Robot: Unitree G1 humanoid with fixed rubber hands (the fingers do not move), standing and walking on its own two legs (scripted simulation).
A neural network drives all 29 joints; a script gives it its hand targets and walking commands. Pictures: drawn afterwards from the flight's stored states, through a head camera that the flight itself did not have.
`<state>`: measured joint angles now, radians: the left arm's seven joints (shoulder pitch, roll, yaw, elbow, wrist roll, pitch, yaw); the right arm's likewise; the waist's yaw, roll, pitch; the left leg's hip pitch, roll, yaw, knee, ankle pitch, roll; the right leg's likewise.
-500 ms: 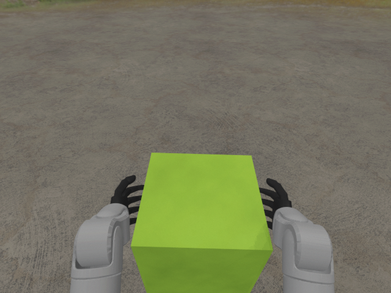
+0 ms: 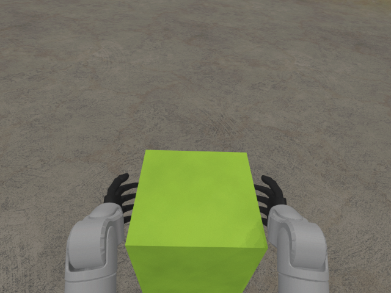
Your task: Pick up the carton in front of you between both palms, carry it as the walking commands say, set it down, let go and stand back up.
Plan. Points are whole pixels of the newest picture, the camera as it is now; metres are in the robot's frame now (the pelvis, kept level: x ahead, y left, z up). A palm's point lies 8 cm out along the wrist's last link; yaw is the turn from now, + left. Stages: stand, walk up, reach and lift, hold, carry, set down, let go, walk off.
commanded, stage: carry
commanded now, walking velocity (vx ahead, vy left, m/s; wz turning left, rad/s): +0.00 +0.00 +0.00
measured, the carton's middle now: (194, 225) +0.29 +0.00 +0.00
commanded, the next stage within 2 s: none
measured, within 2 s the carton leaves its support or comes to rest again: neither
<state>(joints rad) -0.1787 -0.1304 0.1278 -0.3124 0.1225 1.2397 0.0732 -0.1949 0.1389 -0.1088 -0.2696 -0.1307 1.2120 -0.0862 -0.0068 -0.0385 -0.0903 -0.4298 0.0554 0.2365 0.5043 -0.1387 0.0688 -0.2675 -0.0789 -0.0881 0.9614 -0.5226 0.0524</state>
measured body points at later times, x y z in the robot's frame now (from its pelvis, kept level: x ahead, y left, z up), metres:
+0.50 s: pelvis +0.16 -0.01 +0.01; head +0.14 -0.01 +0.46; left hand +0.43 +0.15 +0.09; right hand +0.44 -0.15 +0.09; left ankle +0.08 +0.09 -0.72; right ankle +0.13 -0.12 -0.73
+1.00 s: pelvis +0.15 -0.01 +0.00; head +0.13 -0.01 +0.45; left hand +0.43 +0.15 +0.04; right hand +0.44 -0.15 +0.04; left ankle +0.08 +0.09 -0.73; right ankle +0.13 -0.12 -0.73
